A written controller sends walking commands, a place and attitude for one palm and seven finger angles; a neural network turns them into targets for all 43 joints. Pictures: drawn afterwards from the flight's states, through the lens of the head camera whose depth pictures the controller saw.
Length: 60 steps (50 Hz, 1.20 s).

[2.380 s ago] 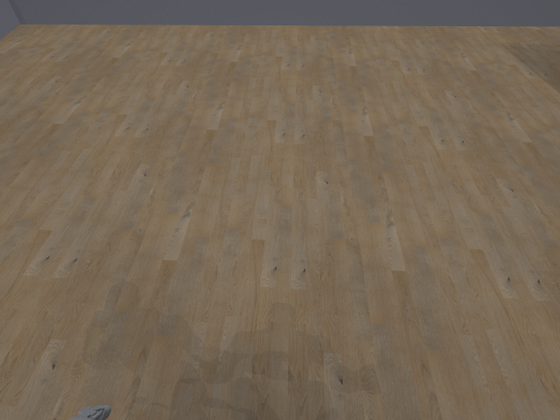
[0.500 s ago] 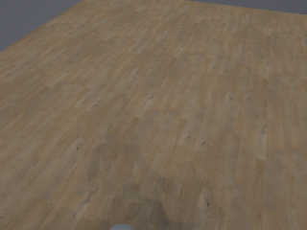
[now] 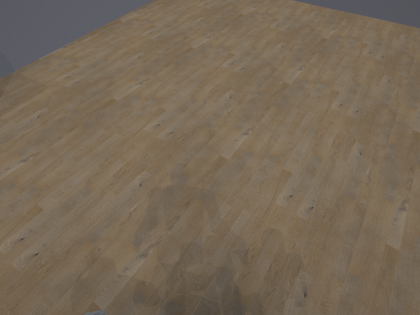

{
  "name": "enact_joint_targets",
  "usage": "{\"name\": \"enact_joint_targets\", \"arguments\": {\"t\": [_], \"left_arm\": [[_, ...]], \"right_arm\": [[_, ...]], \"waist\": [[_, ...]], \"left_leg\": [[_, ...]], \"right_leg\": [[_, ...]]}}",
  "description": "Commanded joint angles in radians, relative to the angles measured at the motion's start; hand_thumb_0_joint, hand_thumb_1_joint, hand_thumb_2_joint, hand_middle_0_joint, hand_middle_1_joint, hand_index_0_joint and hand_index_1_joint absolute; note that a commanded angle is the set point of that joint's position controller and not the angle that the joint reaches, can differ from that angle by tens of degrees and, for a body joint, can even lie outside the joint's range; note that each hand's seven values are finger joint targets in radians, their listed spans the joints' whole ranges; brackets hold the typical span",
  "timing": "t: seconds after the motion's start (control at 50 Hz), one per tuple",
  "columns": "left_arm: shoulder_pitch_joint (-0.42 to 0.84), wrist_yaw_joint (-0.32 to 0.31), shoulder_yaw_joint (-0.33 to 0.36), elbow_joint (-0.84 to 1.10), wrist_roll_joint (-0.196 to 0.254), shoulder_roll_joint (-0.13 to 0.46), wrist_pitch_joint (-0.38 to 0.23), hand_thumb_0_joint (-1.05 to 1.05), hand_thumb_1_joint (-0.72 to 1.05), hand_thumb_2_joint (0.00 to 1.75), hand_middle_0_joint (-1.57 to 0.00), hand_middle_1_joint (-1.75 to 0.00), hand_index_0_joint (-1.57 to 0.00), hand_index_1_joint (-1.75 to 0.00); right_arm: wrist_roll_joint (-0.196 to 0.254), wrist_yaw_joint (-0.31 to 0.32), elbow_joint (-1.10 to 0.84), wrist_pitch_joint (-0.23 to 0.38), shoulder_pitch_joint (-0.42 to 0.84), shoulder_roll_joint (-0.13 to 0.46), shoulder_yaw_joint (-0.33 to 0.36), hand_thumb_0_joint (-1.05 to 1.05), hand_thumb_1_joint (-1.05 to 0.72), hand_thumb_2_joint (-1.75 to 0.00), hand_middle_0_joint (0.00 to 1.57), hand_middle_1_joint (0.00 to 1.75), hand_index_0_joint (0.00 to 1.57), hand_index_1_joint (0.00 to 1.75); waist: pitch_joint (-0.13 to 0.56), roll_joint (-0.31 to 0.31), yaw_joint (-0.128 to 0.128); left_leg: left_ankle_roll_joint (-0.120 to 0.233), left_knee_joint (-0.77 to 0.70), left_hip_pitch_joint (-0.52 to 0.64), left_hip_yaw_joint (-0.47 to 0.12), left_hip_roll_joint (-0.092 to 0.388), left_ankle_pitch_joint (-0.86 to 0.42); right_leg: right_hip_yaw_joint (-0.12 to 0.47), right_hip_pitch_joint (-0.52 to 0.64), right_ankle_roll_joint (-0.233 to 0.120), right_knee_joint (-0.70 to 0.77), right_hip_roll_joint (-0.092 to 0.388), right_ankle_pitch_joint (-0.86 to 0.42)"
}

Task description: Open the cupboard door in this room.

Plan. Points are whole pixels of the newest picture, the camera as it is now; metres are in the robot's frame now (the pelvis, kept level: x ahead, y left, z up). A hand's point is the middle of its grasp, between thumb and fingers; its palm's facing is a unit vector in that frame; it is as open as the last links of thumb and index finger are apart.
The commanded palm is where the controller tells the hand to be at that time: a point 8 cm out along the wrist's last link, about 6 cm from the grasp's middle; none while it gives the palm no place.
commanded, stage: turn or walk to find it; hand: left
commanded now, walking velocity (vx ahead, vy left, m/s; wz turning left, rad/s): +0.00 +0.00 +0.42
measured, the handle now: out of the picture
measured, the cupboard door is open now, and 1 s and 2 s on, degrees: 0 0 0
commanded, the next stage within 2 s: none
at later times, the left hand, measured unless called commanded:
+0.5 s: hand out of the picture -0.03 +0.21 -0.19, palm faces +0.27 -0.94 -0.22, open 7.4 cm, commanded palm none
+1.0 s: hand out of the picture +0.00 +0.21 -0.15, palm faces +0.42 -0.87 -0.28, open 7.4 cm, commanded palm none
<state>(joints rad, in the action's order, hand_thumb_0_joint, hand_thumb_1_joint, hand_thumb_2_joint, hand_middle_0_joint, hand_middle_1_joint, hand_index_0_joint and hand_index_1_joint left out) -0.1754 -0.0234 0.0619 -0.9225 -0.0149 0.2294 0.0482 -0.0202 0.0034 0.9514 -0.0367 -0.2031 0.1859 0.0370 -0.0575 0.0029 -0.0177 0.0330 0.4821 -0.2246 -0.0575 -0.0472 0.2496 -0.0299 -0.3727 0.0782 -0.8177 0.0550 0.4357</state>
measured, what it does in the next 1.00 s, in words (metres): steps on the spot, turning left: right foot, then left foot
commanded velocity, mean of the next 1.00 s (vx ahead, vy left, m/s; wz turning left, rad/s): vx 0.00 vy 0.00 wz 0.42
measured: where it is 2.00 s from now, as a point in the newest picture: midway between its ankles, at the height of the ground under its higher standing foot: outside the picture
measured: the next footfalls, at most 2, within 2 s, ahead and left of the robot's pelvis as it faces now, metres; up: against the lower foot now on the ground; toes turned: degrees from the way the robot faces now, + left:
right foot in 0.08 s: +0.04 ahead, -0.13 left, +0.00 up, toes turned -1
left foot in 0.50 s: -0.02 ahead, +0.12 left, +0.00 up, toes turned +18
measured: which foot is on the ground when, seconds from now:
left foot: down 0.00-0.08, up 0.10-0.48, down 0.50-0.94, up 0.96-1.00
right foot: up 0.00-0.06, down 0.08-0.50, up 0.52-0.92, down 0.94-1.00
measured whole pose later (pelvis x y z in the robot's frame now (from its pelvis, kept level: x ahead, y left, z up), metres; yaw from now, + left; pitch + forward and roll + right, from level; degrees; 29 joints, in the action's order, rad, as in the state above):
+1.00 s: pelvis -0.02 -0.02 -0.01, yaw +25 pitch +0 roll +1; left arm -0.16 -0.02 0.04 -0.90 -0.02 0.18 0.01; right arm -0.01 0.00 0.96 -0.06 -0.23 0.23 0.07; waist -0.05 -0.04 -0.03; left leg -0.01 0.76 -0.36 -0.07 -0.05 0.41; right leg -0.09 -0.26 0.00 -0.58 0.04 0.31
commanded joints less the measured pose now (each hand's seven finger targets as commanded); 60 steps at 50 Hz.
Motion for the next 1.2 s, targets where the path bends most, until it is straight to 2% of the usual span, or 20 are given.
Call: {"name": "enact_joint_targets", "arguments": {"t": [0.0, 0.02, 0.04, 0.06, 0.08, 0.16, 0.34, 0.42, 0.44, 0.48, 0.52, 0.56, 0.62, 0.78, 0.88, 0.9, 0.92, 0.94, 1.02, 1.18], "left_arm": [[-0.081, -0.006, 0.013, 0.069, 0.008, 0.073, -0.032, 0.0, 0.9, 0.9, -0.2, -0.3, -0.2, -0.3], [-0.114, -0.008, 0.017, 0.063, 0.007, 0.085, -0.04, 0.0, 0.9, 0.9, -0.2, -0.3, -0.2, -0.3], [-0.134, -0.014, 0.026, 0.063, -0.004, 0.145, -0.053, 0.0, 0.9, 0.9, -0.2, -0.3, -0.2, -0.3], [-0.137, -0.019, 0.043, 0.071, -0.016, 0.229, -0.058, 0.0, 0.9, 0.9, -0.2, -0.3, -0.2, -0.3], [-0.139, -0.018, 0.038, 0.082, -0.003, 0.218, -0.055, 0.0, 0.9, 0.9, -0.2, -0.3, -0.2, -0.3], [0.017, -0.016, 0.015, 0.112, -0.007, 0.123, -0.055, 0.0, 0.9, 0.9, -0.2, -0.3, -0.2, -0.3], [-0.125, -0.013, 0.033, 0.038, -0.018, 0.18, -0.05, 0.0, 0.9, 0.9, -0.2, -0.3, -0.2, -0.3], [-0.096, -0.011, 0.039, 0.025, -0.013, 0.187, -0.04, 0.0, 0.9, 0.9, -0.2, -0.3, -0.2, -0.3], [-0.088, -0.009, 0.038, 0.026, -0.004, 0.173, -0.033, 0.0, 0.9, 0.9, -0.2, -0.3, -0.2, -0.3], [-0.077, 0.001, 0.013, 0.082, -0.001, 0.07, -0.02, 0.0, 0.9, 0.9, -0.2, -0.3, -0.2, -0.3], [0.016, -0.005, 0.019, 0.076, -0.007, 0.085, -0.007, 0.0, 0.9, 0.9, -0.2, -0.3, -0.2, -0.3], [-0.027, 0.007, 0.021, 0.04, -0.004, 0.084, -0.014, 0.0, 0.9, 0.9, -0.2, -0.3, -0.2, -0.3], [-0.055, 0.01, 0.018, 0.024, 0.0, 0.082, -0.014, 0.0, 0.9, 0.9, -0.2, -0.3, -0.2, -0.3], [0.007, 0.003, 0.011, 0.07, 0.005, 0.061, -0.018, 0.0, 0.9, 0.9, -0.2, -0.3, -0.2, -0.3], [-0.094, -0.005, 0.014, 0.057, 0.009, 0.077, -0.038, 0.0, 0.9, 0.9, -0.2, -0.3, -0.2, -0.3], [-0.12, -0.01, 0.022, 0.053, 0.002, 0.119, -0.049, 0.0, 0.9, 0.9, -0.2, -0.3, -0.2, -0.3], [-0.14, -0.019, 0.039, 0.053, -0.014, 0.202, -0.058, 0.0, 0.9, 0.9, -0.2, -0.3, -0.2, -0.3], [-0.14, -0.014, 0.036, 0.069, -0.01, 0.236, -0.052, 0.0, 0.9, 0.9, -0.2, -0.3, -0.2, -0.3], [0.022, -0.015, 0.015, 0.102, -0.007, 0.131, -0.054, 0.0, 0.9, 0.9, -0.2, -0.3, -0.2, -0.3], [-0.113, -0.013, 0.024, 0.041, -0.015, 0.167, -0.054, 0.0, 0.9, 0.9, -0.2, -0.3, -0.2, -0.3]], "right_arm": [[-0.003, 0.01, -0.065, 0.016, 0.002, 0.21, 0.068, 0.0, -0.9, -0.9, 0.2, 0.3, 0.2, 0.3], [0.002, 0.007, -0.07, 0.016, 0.005, 0.198, 0.067, 0.0, -0.9, -0.9, 0.2, 0.3, 0.2, 0.3], [0.011, 0.001, -0.073, 0.019, -0.018, 0.154, 0.061, 0.0, -0.9, -0.9, 0.2, 0.3, 0.2, 0.3], [0.012, -0.002, -0.103, 0.018, -0.03, 0.092, 0.051, 0.0, -0.9, -0.9, 0.2, 0.3, 0.2, 0.3], [-0.004, 0.002, -0.087, 0.001, -0.023, 0.147, 0.067, 0.0, -0.9, -0.9, 0.2, 0.3, 0.2, 0.3], [-0.006, -0.021, -0.032, -0.019, -0.055, 0.124, 0.067, 0.0, -0.9, -0.9, 0.2, 0.3, 0.2, 0.3], [0.009, -0.019, -0.048, -0.01, 0.054, 0.09, 0.04, 0.0, -0.9, -0.9, 0.2, 0.3, 0.2, 0.3], [0.011, -0.013, -0.033, 0.006, -0.02, 0.097, 0.038, 0.0, -0.9, -0.9, 0.2, 0.3, 0.2, 0.3], [0.009, -0.013, -0.023, 0.012, -0.057, 0.127, 0.042, 0.0, -0.9, -0.9, 0.2, 0.3, 0.2, 0.3], [0.001, -0.008, -0.029, 0.02, -0.109, 0.292, 0.076, 0.0, -0.9, -0.9, 0.2, 0.3, 0.2, 0.3], [-0.004, 0.014, -0.012, 0.024, -0.099, 0.252, 0.068, 0.0, -0.9, -0.9, 0.2, 0.3, 0.2, 0.3], [-0.002, 0.02, -0.037, 0.031, -0.009, 0.206, 0.049, 0.0, -0.9, -0.9, 0.2, 0.3, 0.2, 0.3], [0.003, 0.022, -0.042, 0.038, -0.006, 0.203, 0.048, 0.0, -0.9, -0.9, 0.2, 0.3, 0.2, 0.3], [-0.006, 0.016, -0.046, 0.024, -0.035, 0.214, 0.063, 0.0, -0.9, -0.9, 0.2, 0.3, 0.2, 0.3], [0.002, 0.008, -0.064, 0.017, 0.009, 0.206, 0.068, 0.0, -0.9, -0.9, 0.2, 0.3, 0.2, 0.3], [0.009, 0.002, -0.067, 0.018, 0.004, 0.175, 0.067, 0.0, -0.9, -0.9, 0.2, 0.3, 0.2, 0.3], [0.014, -0.004, -0.088, 0.021, -0.017, 0.106, 0.054, 0.0, -0.9, -0.9, 0.2, 0.3, 0.2, 0.3], [0.005, -0.003, -0.105, 0.01, 0.006, 0.127, 0.064, 0.0, -0.9, -0.9, 0.2, 0.3, 0.2, 0.3], [-0.005, -0.021, -0.037, -0.02, -0.027, 0.126, 0.07, 0.0, -0.9, -0.9, 0.2, 0.3, 0.2, 0.3], [0.004, -0.021, -0.048, -0.018, 0.06, 0.103, 0.047, 0.0, -0.9, -0.9, 0.2, 0.3, 0.2, 0.3]], "waist": [[0.079, -0.134, 0.029], [0.092, -0.092, 0.049], [0.115, 0.067, 0.054], [0.093, 0.316, 0.054], [0.099, 0.258, 0.067], [-0.003, 0.138, -0.009], [0.052, 0.182, 0.065], [0.094, 0.174, 0.019], [0.111, 0.104, -0.005], [0.109, -0.318, -0.031], [0.064, -0.244, -0.045], [0.051, -0.167, 0.003], [0.083, -0.136, 0.009], [0.083, -0.144, -0.018], [0.112, -0.13, 0.038], [0.119, -0.037, 0.05], [0.127, 0.238, 0.051], [0.097, 0.246, 0.066], [-0.02, 0.129, -0.011], [0.036, 0.171, 0.055]], "left_leg": [[0.116, -0.054, -0.022, -0.258, 0.228, -0.425], [0.08, -0.004, -0.085, -0.241, 0.195, -0.336], [0.017, 0.13, -0.211, -0.161, 0.111, -0.133], [-0.052, 0.36, -0.367, 0.01, -0.033, 0.277], [-0.049, 0.53, -0.323, -0.043, 0.01, 0.32], [-0.074, 0.733, -0.311, 0.01, 0.064, 0.12], [-0.089, 0.353, -0.206, 0.118, 0.072, 0.217], [-0.071, 0.072, -0.033, 0.156, 0.062, 0.072], [-0.059, -0.049, 0.085, 0.139, 0.084, -0.058], [0.135, -0.168, 0.192, -0.305, 0.454, -0.482], [0.159, -0.17, 0.09, -0.274, 0.398, -0.374], [0.131, -0.148, 0.094, -0.162, 0.319, -0.446], [0.127, -0.132, 0.127, -0.108, 0.28, -0.542], [0.15, -0.112, 0.117, -0.215, 0.277, -0.508], [0.086, -0.019, -0.027, -0.226, 0.211, -0.41], [0.034, 0.059, -0.134, -0.187, 0.157, -0.258], [-0.039, 0.251, -0.317, -0.024, 0.016, 0.078], [-0.053, 0.454, -0.321, 0.001, -0.005, 0.332], [-0.072, 0.737, -0.316, -0.002, 0.066, 0.137], [-0.1, 0.455, -0.258, 0.091, 0.077, 0.203]], "right_leg": [[-0.011, 0.145, -0.017, 0.242, -0.031, -0.128], [-0.006, 0.247, -0.019, 0.381, -0.011, -0.225], [0.128, 0.377, -0.056, 0.483, 0.128, -0.271], [0.381, 0.393, -0.173, 0.534, 0.386, -0.378], [0.365, 0.26, -0.225, 0.558, 0.413, -0.323], [0.113, 0.125, -0.195, 0.544, 0.249, -0.255], [0.028, 0.266, -0.227, 0.441, 0.287, -0.576], [-0.04, 0.222, -0.164, 0.321, 0.273, -0.582], [-0.082, 0.144, -0.115, 0.238, 0.248, -0.49], [-0.124, -0.184, -0.005, -0.13, 0.056, 0.212], [0.003, -0.201, -0.018, -0.297, 0.061, 0.138], [0.01, -0.19, -0.009, -0.313, 0.065, 0.011], [-0.002, -0.144, 0.005, -0.255, 0.051, -0.019], [-0.003, -0.055, 0.002, -0.003, 0.004, 0.022], [-0.02, 0.204, -0.015, 0.351, -0.018, -0.2], [0.047, 0.328, -0.034, 0.457, 0.056, -0.283], [0.288, 0.431, -0.122, 0.511, 0.303, -0.388], [0.339, 0.291, -0.22, 0.531, 0.432, -0.413], [0.124, 0.111, -0.19, 0.546, 0.264, -0.269], [0.024, 0.262, -0.217, 0.472, 0.283, -0.533]]}}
